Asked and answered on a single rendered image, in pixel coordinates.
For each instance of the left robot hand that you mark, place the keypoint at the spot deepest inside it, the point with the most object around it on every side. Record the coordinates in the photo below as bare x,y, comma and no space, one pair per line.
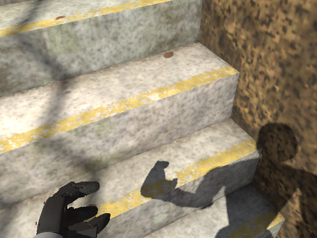
68,222

